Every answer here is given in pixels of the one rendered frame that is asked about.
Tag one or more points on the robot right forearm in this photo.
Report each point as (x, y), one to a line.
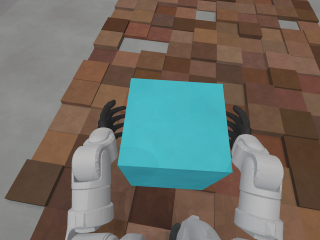
(258, 211)

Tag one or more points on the robot right shin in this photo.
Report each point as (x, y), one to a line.
(191, 217)

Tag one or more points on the robot left forearm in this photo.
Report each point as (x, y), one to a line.
(91, 205)

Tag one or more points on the carton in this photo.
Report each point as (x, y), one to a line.
(175, 135)

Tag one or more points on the right robot thigh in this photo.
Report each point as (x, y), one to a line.
(195, 229)

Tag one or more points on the robot right hand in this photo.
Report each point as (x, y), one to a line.
(241, 127)

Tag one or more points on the robot left hand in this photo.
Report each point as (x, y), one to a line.
(106, 119)

